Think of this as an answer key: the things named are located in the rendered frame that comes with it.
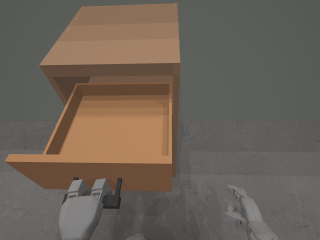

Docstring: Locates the cabinet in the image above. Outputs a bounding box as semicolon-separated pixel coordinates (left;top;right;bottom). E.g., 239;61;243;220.
39;3;180;177

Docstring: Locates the robot right forearm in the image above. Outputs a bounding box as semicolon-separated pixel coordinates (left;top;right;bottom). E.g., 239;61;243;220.
247;221;279;240

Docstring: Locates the right robot hand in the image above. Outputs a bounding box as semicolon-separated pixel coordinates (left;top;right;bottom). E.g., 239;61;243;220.
225;184;264;233

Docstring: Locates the left robot hand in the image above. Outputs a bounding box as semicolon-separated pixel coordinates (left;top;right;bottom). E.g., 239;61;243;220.
58;178;112;240

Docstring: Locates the handle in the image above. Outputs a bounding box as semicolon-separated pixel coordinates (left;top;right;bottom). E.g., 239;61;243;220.
62;177;122;209

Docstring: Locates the drawer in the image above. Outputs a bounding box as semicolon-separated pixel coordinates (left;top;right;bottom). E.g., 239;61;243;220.
5;82;172;192

